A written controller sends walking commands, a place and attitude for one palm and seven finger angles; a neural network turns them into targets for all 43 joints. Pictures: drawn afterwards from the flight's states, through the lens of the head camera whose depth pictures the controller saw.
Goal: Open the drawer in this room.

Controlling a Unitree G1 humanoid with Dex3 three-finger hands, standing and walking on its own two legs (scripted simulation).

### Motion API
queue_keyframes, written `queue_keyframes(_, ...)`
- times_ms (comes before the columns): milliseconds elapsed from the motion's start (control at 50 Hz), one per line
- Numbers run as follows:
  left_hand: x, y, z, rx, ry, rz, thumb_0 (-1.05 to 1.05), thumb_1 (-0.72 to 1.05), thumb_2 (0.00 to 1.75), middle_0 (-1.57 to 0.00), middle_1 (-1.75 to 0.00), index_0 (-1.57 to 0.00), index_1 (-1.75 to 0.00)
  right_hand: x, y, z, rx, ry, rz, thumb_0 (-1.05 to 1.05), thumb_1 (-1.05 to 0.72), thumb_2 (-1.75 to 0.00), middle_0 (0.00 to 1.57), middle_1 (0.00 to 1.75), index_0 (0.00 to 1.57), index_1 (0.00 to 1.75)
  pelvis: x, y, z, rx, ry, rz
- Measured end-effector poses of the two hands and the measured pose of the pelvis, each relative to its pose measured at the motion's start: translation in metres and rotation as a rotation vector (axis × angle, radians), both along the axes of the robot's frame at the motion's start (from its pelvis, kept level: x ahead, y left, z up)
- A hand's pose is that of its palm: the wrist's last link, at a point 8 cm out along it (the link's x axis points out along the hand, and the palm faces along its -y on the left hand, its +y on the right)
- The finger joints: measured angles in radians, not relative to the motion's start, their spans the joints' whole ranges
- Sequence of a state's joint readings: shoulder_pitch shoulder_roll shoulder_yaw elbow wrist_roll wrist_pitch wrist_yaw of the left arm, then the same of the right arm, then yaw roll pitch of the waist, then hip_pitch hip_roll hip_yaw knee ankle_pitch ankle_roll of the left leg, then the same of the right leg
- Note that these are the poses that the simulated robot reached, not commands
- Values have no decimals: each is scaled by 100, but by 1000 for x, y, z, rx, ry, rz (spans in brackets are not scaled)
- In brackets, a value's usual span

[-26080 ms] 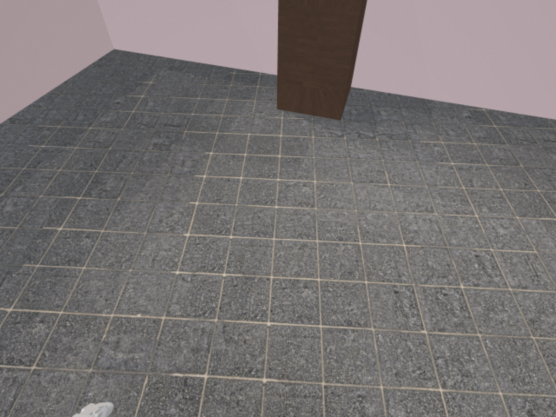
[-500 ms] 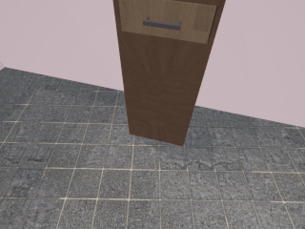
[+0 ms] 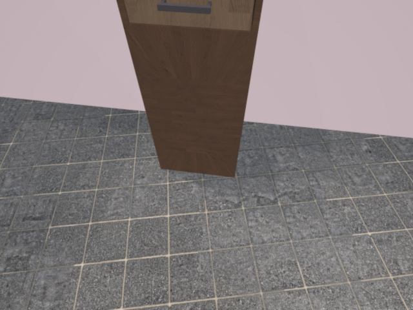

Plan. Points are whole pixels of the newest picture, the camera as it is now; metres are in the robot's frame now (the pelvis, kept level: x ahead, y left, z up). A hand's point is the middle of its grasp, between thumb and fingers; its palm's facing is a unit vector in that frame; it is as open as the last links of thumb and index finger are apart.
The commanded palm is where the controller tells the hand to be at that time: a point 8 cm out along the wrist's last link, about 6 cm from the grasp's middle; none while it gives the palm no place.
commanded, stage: take the last steps up to it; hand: left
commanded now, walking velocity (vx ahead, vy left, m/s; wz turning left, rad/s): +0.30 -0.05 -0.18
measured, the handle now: (185, 5) +0.86 +0.12 +0.16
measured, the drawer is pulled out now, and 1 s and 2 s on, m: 0.00 0.00 0.00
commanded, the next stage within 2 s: come to a stop and stand still in 0.90 s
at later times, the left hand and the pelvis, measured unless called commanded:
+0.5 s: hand out of the picture +0.13 +0.20 -0.16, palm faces -0.09 -0.98 -0.16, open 7.4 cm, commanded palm none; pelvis +0.08 +0.02 +0.02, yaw -6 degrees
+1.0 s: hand (172, 231) +0.31 +0.11 -0.15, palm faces -0.06 -0.98 -0.21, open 7.2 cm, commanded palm none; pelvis +0.24 -0.07 +0.01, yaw -5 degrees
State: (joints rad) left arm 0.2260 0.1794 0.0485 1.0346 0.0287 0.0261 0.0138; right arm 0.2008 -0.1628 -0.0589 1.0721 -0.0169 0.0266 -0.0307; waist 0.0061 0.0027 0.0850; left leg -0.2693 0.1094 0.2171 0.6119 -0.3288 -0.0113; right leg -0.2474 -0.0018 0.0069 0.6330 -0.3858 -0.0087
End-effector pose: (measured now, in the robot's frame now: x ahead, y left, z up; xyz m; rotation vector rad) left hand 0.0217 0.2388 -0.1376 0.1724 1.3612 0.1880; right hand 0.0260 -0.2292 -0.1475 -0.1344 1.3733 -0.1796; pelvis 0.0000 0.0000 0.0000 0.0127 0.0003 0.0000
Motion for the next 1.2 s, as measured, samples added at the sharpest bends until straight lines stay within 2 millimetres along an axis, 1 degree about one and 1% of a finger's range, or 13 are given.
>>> queue_keyframes(100, 3, -5, 4, -8, -34, -5, 0, 91, 90, -19, -30, -20, -29, 7, -7, 4, 0, -15, 11, 1, -91, -90, 20, 30, 20, 30, 1, -1, 2, -8, 7, -9)
queue_keyframes(240, -11, 2, -5, -73, 47, -7, 0, 91, 90, -20, -30, -20, -30, 47, 2, 25, -46, -141, 20, 1, -91, -90, 19, 30, 20, 30, 19, 16, 6, -20, 10, -47)
queue_keyframes(320, 1, 12, -12, -89, 101, -39, 0, 91, 89, -20, -30, -20, -30, 49, 10, 28, -69, -174, -12, 1, -91, -90, 20, 30, 20, 30, 35, 25, 3, -22, 3, -86)
queue_keyframes(400, 42, 16, -2, -86, 69, -79, 1, 91, 90, -20, -30, -20, -29, 25, 20, 33, -53, -82, -65, 1, -91, -90, 20, 30, 20, 30, 55, 25, 13, -29, 11, -99)
queue_keyframes(520, 126, 4, 7, -73, -19, -140, 1, 91, 90, -19, -30, -19, -29, -18, 36, 34, 6, 118, -153, 1, -91, -90, 20, 30, 20, 30, 90, 13, 18, -25, 20, -115)
queue_keyframes(620, 208, -30, 5, -71, -82, -226, 1, 91, 90, -19, -30, -19, -29, -40, 40, 30, 66, 267, -240, 1, -91, -90, 20, 30, 20, 30, 124, -9, 11, -10, 19, -131)
queue_keyframes(700, 273, -67, -1, -65, -168, -275, 1, 91, 90, -19, -30, -19, -29, -37, 28, 17, 112, 357, -286, 1, -90, -90, 20, 30, 20, 30, 158, -36, -5, -3, 12, -135)
queue_keyframes(780, 298, -91, 3, -69, -230, -241, 0, 91, 90, -19, -30, -20, -29, 10, -2, 9, 112, 333, -261, 1, -91, -90, 20, 30, 20, 30, 181, -54, -4, -9, -8, -115)
queue_keyframes(820, 296, -98, 6, -71, -214, -215, 0, 91, 90, -19, -30, -20, -29, 51, -21, 7, 90, 260, -225, 1, -91, -90, 20, 30, 20, 30, 192, -59, 2, -11, -11, -109)
queue_keyframes(880, 300, -89, 15, -31, -227, -150, -3, 95, 89, -20, -30, -20, -30, 120, -46, 8, 56, 123, -165, 1, -91, -90, 20, 30, 20, 30, 209, -65, 8, -18, -7, -97)
queue_keyframes(980, 291, -79, 15, -22, -145, -132, -3, 95, 89, -20, -30, -20, -30, 226, -73, 19, 0, -80, -91, 1, -92, -90, 19, 30, 20, 30, 238, -67, 14, -32, -2, -89)
queue_keyframes(1100, 270, -71, -3, -66, -11, -62, -1, 93, 90, -20, -30, -20, -30, 321, -73, 34, -53, -207, 9, 1, -93, -90, 19, 30, 19, 30, 276, -56, 10, -54, -13, -86)
queue_keyframes(1200, 262, -66, -16, -87, 96, -30, 0, 92, 90, -19, -30, -20, -29, 361, -52, 38, -63, -228, 46, 1, -92, -90, 19, 30, 20, 30, 298, -46, 7, -32, -22, -98)
